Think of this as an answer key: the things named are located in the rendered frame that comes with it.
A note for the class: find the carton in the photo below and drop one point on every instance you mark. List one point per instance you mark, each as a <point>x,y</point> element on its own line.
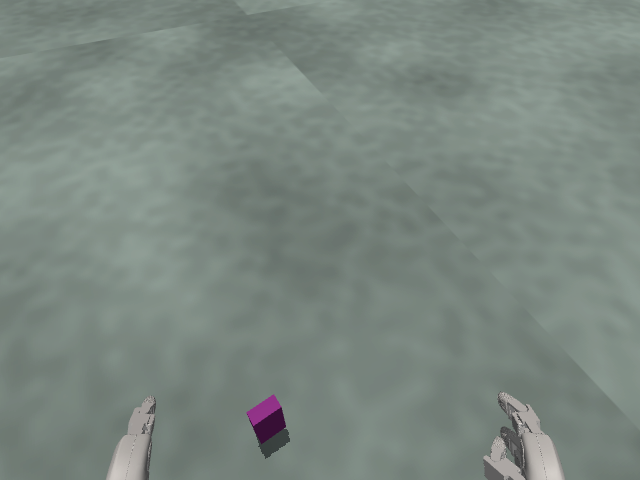
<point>267,418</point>

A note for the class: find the left robot hand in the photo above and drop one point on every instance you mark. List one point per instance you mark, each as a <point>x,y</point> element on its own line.
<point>131,457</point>

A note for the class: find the right robot hand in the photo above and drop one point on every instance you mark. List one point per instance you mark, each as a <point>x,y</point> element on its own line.
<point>536,456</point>

